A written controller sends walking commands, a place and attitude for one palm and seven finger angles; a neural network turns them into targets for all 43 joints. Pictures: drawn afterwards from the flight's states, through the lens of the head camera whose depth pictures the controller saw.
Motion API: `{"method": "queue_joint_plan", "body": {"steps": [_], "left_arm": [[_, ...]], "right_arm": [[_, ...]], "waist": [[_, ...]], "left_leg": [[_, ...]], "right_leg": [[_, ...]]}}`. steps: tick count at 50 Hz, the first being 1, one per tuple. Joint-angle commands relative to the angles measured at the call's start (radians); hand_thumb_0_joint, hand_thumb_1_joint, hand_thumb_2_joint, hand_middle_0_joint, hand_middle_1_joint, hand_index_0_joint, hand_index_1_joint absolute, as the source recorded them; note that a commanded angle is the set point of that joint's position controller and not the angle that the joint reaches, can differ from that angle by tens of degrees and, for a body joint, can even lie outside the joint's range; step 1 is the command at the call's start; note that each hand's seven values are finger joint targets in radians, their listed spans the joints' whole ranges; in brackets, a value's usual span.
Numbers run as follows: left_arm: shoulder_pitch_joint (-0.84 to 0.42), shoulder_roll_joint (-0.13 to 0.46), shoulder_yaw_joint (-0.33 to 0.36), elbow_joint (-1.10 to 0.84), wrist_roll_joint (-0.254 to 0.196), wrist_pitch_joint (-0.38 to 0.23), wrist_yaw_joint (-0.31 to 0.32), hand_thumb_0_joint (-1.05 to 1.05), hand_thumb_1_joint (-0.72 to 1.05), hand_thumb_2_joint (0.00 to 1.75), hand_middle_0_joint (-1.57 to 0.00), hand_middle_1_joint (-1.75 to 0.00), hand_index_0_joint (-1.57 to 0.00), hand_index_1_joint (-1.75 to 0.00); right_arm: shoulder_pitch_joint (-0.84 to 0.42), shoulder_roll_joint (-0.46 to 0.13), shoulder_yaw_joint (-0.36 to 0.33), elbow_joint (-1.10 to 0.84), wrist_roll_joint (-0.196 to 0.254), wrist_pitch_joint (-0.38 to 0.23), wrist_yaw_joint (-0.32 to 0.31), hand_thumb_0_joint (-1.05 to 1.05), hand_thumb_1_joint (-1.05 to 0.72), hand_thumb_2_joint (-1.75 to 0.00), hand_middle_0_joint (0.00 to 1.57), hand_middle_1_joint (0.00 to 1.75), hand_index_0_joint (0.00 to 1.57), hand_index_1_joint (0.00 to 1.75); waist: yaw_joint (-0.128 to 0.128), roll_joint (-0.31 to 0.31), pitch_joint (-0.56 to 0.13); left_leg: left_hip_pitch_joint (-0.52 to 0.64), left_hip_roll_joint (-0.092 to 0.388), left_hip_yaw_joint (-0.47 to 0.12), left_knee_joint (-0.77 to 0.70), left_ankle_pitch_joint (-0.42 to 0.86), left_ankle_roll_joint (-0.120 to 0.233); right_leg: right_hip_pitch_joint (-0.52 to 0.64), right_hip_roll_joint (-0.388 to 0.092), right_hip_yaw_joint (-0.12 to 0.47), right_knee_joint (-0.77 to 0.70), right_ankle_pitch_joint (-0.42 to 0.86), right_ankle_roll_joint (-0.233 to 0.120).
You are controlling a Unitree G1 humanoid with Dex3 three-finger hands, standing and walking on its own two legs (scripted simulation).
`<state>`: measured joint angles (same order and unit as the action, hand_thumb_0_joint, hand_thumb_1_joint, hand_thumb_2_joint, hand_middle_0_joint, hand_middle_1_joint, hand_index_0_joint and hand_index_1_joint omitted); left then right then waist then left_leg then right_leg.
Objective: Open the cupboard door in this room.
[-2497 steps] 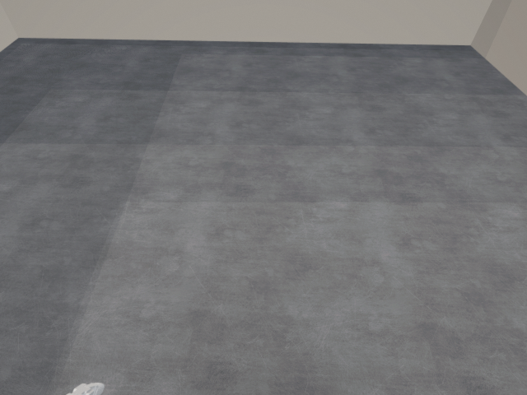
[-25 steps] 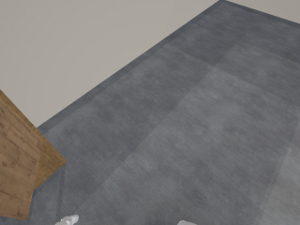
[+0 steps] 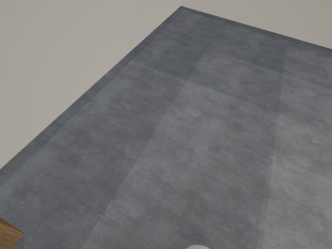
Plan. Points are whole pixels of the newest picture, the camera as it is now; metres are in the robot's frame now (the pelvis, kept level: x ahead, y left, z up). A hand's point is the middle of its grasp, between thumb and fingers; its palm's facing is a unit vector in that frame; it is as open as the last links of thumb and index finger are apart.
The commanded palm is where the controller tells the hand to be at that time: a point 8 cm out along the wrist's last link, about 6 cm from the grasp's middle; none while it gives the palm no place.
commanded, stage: walk to a spot facing it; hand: left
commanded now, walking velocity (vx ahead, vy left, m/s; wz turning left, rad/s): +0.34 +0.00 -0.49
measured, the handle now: out of the picture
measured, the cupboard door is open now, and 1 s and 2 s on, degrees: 49 49 49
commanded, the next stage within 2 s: turn to face it in 1.00 s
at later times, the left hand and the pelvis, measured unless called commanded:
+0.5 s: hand (148, 177) +0.35 +0.07 -0.17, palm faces -0.20 -0.96 -0.19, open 7.2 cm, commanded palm none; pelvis +0.21 -0.08 +0.00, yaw -12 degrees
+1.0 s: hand (154, 138) +0.51 +0.07 -0.17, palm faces -0.23 -0.96 -0.15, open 7.4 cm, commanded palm none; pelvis +0.46 -0.10 +0.00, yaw -19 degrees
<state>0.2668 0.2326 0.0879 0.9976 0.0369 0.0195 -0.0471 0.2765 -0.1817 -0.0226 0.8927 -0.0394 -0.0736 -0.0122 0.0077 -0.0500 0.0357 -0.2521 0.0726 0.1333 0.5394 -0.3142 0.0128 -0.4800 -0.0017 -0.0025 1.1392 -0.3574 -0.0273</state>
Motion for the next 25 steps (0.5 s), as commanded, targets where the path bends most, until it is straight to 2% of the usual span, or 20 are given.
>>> {"method": "queue_joint_plan", "body": {"steps": [1, 4, 6, 8, 10, 11, 12, 13, 14, 15, 16, 17, 18, 19, 20, 21, 23, 24, 25], "left_arm": [[-0.12, -0.012, -0.009, -0.126, -0.004, -0.036, -0.017, 0.0, 0.9, 0.9, -0.2, -0.3, -0.2, -0.3], [-0.178, -0.032, -0.019, -0.137, -0.004, -0.028, -0.019, 0.0, 0.9, 0.9, -0.2, -0.3, -0.2, -0.3], [-0.237, -0.039, -0.026, -0.151, -0.006, -0.026, -0.02, 0.0, 0.9, 0.9, -0.2, -0.3, -0.2, -0.3], [-0.292, -0.033, -0.028, -0.161, -0.008, -0.026, -0.019, 0.0, 0.9, 0.9, -0.2, -0.3, -0.2, -0.3], [-0.335, -0.026, -0.027, -0.165, -0.01, -0.027, -0.017, 0.0, 0.9, 0.9, -0.2, -0.3, -0.2, -0.3], [-0.312, -0.019, -0.025, -0.159, -0.012, -0.028, -0.014, 0.0, 0.9, 0.9, -0.2, -0.3, -0.2, -0.3], [-0.278, -0.006, -0.022, -0.149, -0.012, -0.032, -0.01, 0.0, 0.9, 0.9, -0.2, -0.3, -0.2, -0.3], [-0.195, 0.009, -0.018, -0.128, -0.012, -0.039, -0.003, 0.0, 0.9, 0.9, -0.2, -0.3, -0.2, -0.3], [-0.058, 0.03, -0.007, -0.08, -0.01, -0.048, 0.003, 0.0, 0.9, 0.9, -0.2, -0.3, -0.2, -0.3], [0.128, 0.099, 0.014, -0.022, -0.006, -0.061, 0.014, 0.0, 0.9, 0.9, -0.2, -0.3, -0.2, -0.3], [0.262, 0.219, 0.049, 0.011, -0.008, -0.066, 0.034, 0.0, 0.9, 0.9, -0.2, -0.3, -0.2, -0.3], [0.248, 0.269, 0.048, 0.012, -0.036, -0.06, 0.042, 0.0, 0.9, 0.9, -0.2, -0.3, -0.2, -0.3], [0.154, 0.22, 0.037, -0.014, -0.035, -0.059, 0.048, 0.0, 0.9, 0.9, -0.2, -0.3, -0.2, -0.3], [0.072, 0.159, 0.019, -0.031, -0.034, -0.061, 0.054, 0.0, 0.9, 0.9, -0.2, -0.3, -0.2, -0.3], [0.005, 0.106, 0.001, -0.047, -0.032, -0.066, 0.057, 0.0, 0.9, 0.9, -0.2, -0.3, -0.2, -0.3], [-0.031, 0.076, -0.007, -0.052, -0.025, -0.074, 0.058, 0.0, 0.9, 0.9, -0.2, -0.3, -0.2, -0.3], [-0.047, 0.062, -0.011, -0.039, -0.017, -0.086, 0.056, 0.0, 0.9, 0.9, -0.2, -0.3, -0.2, -0.3], [-0.039, 0.055, -0.009, -0.036, -0.018, -0.092, 0.052, 0.0, 0.9, 0.9, -0.2, -0.3, -0.2, -0.3], [-0.019, 0.047, -0.01, -0.021, -0.02, -0.097, 0.048, 0.0, 0.9, 0.9, -0.2, -0.3, -0.2, -0.3]], "right_arm": [[0.2, -0.125, -0.021, 0.048, 0.009, -0.02, -0.026, 0.0, -0.9, -0.9, 0.2, 0.3, 0.2, 0.3], [0.244, -0.117, -0.02, 0.082, 0.008, -0.019, -0.026, 0.0, -0.9, -0.9, 0.2, 0.3, 0.2, 0.3], [0.258, -0.111, -0.019, 0.098, 0.006, -0.015, -0.023, 0.0, -0.9, -0.9, 0.2, 0.3, 0.2, 0.3], [0.272, -0.106, -0.017, 0.114, 0.001, -0.008, -0.021, 0.0, -0.9, -0.9, 0.2, 0.3, 0.2, 0.3], [0.291, -0.109, -0.015, 0.132, -0.001, -0.004, -0.022, 0.0, -0.9, -0.9, 0.2, 0.3, 0.2, 0.3], [0.283, -0.125, -0.018, 0.139, -0.001, -0.002, -0.022, 0.0, -0.9, -0.9, 0.2, 0.3, 0.2, 0.3], [0.282, -0.136, -0.021, 0.147, 0.0, 0.0, -0.021, 0.0, -0.9, -0.9, 0.2, 0.3, 0.2, 0.3], [0.266, -0.151, -0.023, 0.148, 0.002, 0.004, -0.019, 0.0, -0.9, -0.9, 0.2, 0.3, 0.2, 0.3], [0.236, -0.158, -0.023, 0.147, 0.009, 0.006, -0.019, 0.0, -0.9, -0.9, 0.2, 0.3, 0.2, 0.3], [0.195, -0.152, -0.023, 0.134, 0.026, 0.003, -0.007, 0.0, -0.9, -0.9, 0.2, 0.3, 0.2, 0.3], [0.217, -0.07, -0.015, 0.102, 0.049, -0.001, -0.006, 0.0, -0.9, -0.9, 0.2, 0.3, 0.2, 0.3], [0.128, -0.071, -0.024, 0.069, 0.044, 0.001, -0.008, 0.0, -0.9, -0.9, 0.2, 0.3, 0.2, 0.3], [0.091, -0.089, -0.036, 0.062, 0.035, 0.005, -0.007, 0.0, -0.9, -0.9, 0.2, 0.3, 0.2, 0.3], [0.067, -0.072, -0.038, 0.073, 0.029, 0.011, -0.008, 0.0, -0.9, -0.9, 0.2, 0.3, 0.2, 0.3], [0.08, -0.058, -0.035, 0.092, 0.02, 0.024, -0.005, 0.0, -0.9, -0.9, 0.2, 0.3, 0.2, 0.3], [0.117, -0.032, -0.031, 0.114, 0.013, 0.037, -0.002, 0.0, -0.9, -0.9, 0.2, 0.3, 0.2, 0.3], [0.178, -0.004, -0.03, 0.138, 0.011, 0.052, 0.007, 0.0, -0.9, -0.9, 0.2, 0.3, 0.2, 0.3], [0.184, -0.003, -0.03, 0.141, 0.009, 0.056, 0.009, 0.0, -0.9, -0.9, 0.2, 0.3, 0.2, 0.3], [0.148, -0.001, -0.031, 0.132, 0.009, 0.055, 0.013, 0.0, -0.9, -0.9, 0.2, 0.3, 0.2, 0.3]], "waist": [[-0.039, 0.191, -0.009], [-0.045, 0.189, 0.003], [-0.05, 0.191, 0.045], [-0.063, 0.206, 0.078], [-0.071, 0.183, 0.096], [-0.051, 0.191, 0.077], [-0.034, 0.169, 0.048], [0.009, 0.177, 0.002], [0.074, 0.151, -0.062], [0.161, 0.087, -0.165], [0.188, -0.161, -0.299], [0.175, -0.147, -0.24], [0.129, -0.117, -0.153], [0.079, -0.061, -0.065], [0.027, -0.007, -0.013], [-0.01, -0.017, 0.002], [-0.055, -0.014, -0.015], [-0.06, -0.015, -0.022], [-0.05, -0.014, -0.009]], "left_leg": [[0.275, 0.235, -0.103, -0.266, 0.494, 0.023], [0.282, 0.23, -0.028, -0.278, 0.518, 0.041], [0.259, 0.236, 0.012, -0.299, 0.486, 0.055], [0.238, 0.246, 0.034, -0.312, 0.46, 0.063], [0.219, 0.262, 0.045, -0.313, 0.529, 0.068], [0.234, 0.275, 0.059, -0.28, 0.616, 0.069], [0.25, 0.279, 0.07, -0.216, 0.749, 0.067], [0.259, 0.273, 0.083, -0.111, 0.875, 0.054], [0.188, 0.241, 0.106, 0.05, 0.91, 0.029], [-0.005, 0.191, 0.131, 0.283, 0.745, -0.006], [-0.333, 0.022, 0.132, 0.666, -0.109, -0.056], [-0.462, -0.004, -0.018, 0.873, -0.313, -0.047], [-0.469, 0.039, -0.104, 0.914, -0.187, -0.041], [-0.453, 0.087, -0.13, 0.869, -0.099, -0.04], [-0.375, 0.115, -0.131, 0.781, -0.054, -0.043], [-0.314, 0.115, -0.118, 0.701, -0.036, -0.048], [-0.235, 0.099, -0.088, 0.558, -0.008, -0.055], [-0.235, 0.09, -0.077, 0.51, 0.021, -0.058], [-0.253, 0.082, -0.07, 0.469, 0.053, -0.06]], "right_leg": [[-0.301, -0.068, -0.017, 0.096, 0.118, 0.02], [-0.29, -0.074, -0.051, -0.039, 0.169, 0.02], [-0.262, -0.08, -0.077, -0.171, 0.198, 0.016], [-0.201, -0.074, -0.099, -0.299, 0.2, 0.004], [-0.12, -0.053, -0.122, -0.382, 0.182, -0.018], [-0.07, -0.04, -0.127, -0.408, 0.154, -0.033], [0.007, -0.014, -0.146, -0.431, 0.114, -0.051], [0.114, 0.015, -0.164, -0.471, 0.094, -0.07], [0.322, 0.047, -0.182, -0.528, 0.143, -0.086], [0.639, -0.03, -0.088, -0.566, 0.173, -0.121], [0.916, -0.359, 0.396, -0.669, 0.205, -0.245], [0.831, -0.463, 0.572, -0.809, 0.317, -0.293], [0.672, -0.424, 0.511, -0.828, 0.281, -0.268], [0.513, -0.384, 0.406, -0.847, 0.243, -0.239], [0.359, -0.334, 0.296, -0.879, 0.214, -0.206], [0.268, -0.296, 0.228, -0.907, 0.211, -0.19], [0.208, -0.237, 0.14, -0.928, 0.189, -0.173], [0.209, -0.217, 0.124, -0.941, 0.177, -0.177], [0.226, -0.205, 0.124, -0.952, 0.175, -0.175]]}}
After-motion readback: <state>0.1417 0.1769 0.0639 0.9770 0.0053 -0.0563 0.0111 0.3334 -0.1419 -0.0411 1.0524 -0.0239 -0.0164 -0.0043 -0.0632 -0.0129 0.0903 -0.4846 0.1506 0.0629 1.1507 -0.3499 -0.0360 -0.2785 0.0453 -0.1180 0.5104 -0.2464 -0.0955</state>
